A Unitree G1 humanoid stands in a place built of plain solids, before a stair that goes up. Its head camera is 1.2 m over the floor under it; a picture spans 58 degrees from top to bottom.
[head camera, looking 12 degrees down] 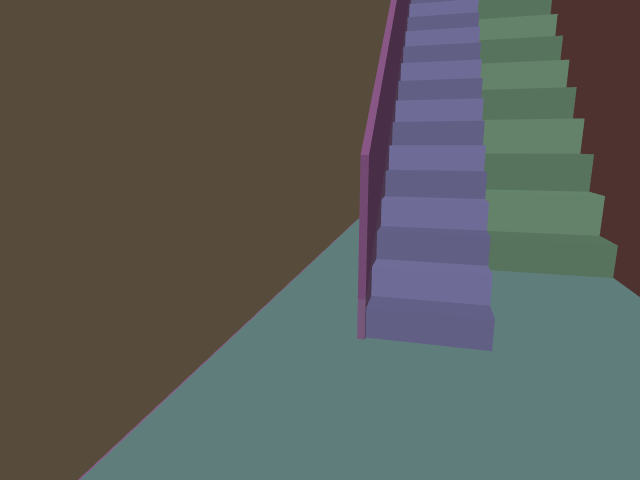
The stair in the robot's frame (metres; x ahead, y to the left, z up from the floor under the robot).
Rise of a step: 0.20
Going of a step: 0.23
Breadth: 0.77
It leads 14 degrees to the right of straight ahead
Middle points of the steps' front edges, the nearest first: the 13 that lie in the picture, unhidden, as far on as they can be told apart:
2.51 -0.67 0.21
2.74 -0.72 0.41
2.96 -0.78 0.61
3.19 -0.84 0.82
3.42 -0.90 1.02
3.64 -0.96 1.22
3.87 -1.02 1.43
4.09 -1.07 1.63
4.32 -1.13 1.83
4.55 -1.19 2.04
4.77 -1.25 2.24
5.00 -1.31 2.45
5.22 -1.36 2.65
